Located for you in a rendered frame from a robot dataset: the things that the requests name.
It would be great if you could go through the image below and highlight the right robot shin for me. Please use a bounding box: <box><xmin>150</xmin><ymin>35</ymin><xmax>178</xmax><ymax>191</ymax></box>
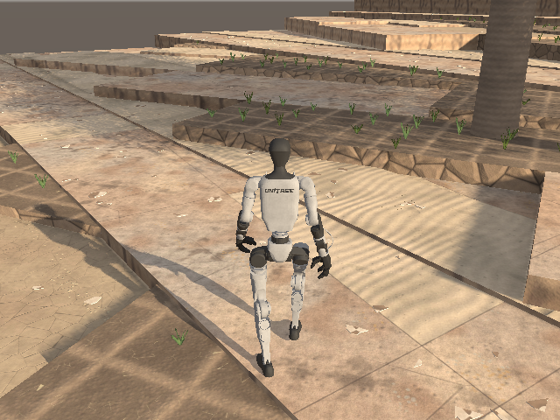
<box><xmin>291</xmin><ymin>276</ymin><xmax>305</xmax><ymax>329</ymax></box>

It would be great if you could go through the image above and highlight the robot right upper arm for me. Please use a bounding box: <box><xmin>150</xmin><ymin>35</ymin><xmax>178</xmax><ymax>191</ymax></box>
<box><xmin>298</xmin><ymin>176</ymin><xmax>319</xmax><ymax>226</ymax></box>

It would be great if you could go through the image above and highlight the right robot hand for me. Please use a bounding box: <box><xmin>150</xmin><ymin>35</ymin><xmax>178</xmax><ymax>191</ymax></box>
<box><xmin>311</xmin><ymin>254</ymin><xmax>332</xmax><ymax>279</ymax></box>

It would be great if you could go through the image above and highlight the robot left upper arm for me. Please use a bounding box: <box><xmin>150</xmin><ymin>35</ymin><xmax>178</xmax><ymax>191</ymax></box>
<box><xmin>240</xmin><ymin>176</ymin><xmax>262</xmax><ymax>223</ymax></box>

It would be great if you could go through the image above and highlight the robot left foot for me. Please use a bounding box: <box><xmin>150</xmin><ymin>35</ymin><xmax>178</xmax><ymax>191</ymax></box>
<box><xmin>256</xmin><ymin>353</ymin><xmax>274</xmax><ymax>377</ymax></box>

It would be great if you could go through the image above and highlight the left robot hand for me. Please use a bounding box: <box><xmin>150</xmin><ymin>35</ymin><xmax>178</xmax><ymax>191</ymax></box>
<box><xmin>236</xmin><ymin>236</ymin><xmax>256</xmax><ymax>253</ymax></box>

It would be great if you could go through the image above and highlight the right robot forearm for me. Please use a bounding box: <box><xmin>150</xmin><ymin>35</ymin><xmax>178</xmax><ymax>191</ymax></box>
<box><xmin>311</xmin><ymin>213</ymin><xmax>329</xmax><ymax>257</ymax></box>

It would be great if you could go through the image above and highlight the left robot forearm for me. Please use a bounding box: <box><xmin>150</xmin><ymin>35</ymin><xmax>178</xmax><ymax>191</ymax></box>
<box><xmin>236</xmin><ymin>210</ymin><xmax>249</xmax><ymax>240</ymax></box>

